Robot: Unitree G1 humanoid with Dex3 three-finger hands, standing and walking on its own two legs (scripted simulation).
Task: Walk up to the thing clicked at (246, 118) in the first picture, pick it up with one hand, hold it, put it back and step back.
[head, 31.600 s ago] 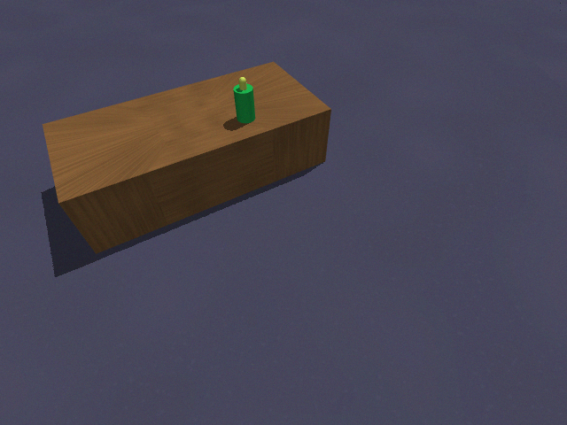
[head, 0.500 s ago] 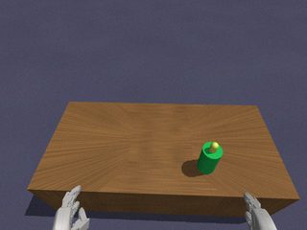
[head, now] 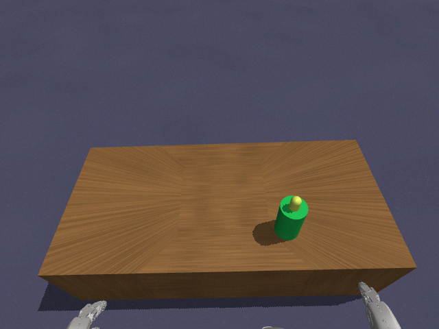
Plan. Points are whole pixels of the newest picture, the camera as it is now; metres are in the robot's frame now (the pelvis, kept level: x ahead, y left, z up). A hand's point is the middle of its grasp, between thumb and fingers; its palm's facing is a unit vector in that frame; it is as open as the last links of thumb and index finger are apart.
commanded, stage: home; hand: right
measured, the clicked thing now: (291, 215) +0.49 -0.22 -0.31
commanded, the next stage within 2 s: stand in 0.26 s
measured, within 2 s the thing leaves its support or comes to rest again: neither
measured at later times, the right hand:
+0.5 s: hand out of the picture +0.05 -0.25 -0.12, palm faces -0.02 +0.93 -0.36, open 16.6 cm
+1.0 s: hand out of the picture +0.05 -0.23 -0.12, palm faces -0.05 +0.94 -0.33, open 7.6 cm
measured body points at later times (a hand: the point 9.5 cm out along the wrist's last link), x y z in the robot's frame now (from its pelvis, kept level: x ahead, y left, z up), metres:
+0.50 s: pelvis -0.01 -0.01 +0.04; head -0.01 +0.00 +0.49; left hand +0.06 +0.28 -0.10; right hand +0.05 -0.30 -0.09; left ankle +0.01 +0.14 -0.70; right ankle +0.01 -0.11 -0.70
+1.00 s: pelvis -0.01 +0.01 +0.04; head +0.00 +0.01 +0.49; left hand +0.04 +0.31 -0.10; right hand +0.05 -0.28 -0.10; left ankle +0.01 +0.14 -0.70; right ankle +0.01 -0.11 -0.70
